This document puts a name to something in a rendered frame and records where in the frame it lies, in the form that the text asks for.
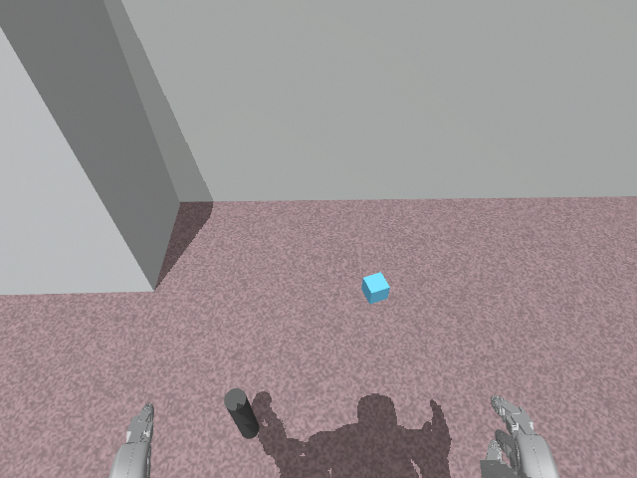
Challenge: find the right robot hand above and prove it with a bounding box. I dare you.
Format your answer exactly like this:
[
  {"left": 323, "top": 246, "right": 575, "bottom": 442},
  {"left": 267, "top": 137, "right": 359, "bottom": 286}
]
[{"left": 480, "top": 395, "right": 560, "bottom": 478}]

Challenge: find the left robot hand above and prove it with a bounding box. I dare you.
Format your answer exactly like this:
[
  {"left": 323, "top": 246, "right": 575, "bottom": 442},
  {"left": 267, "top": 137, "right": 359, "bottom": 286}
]
[{"left": 108, "top": 403, "right": 154, "bottom": 478}]

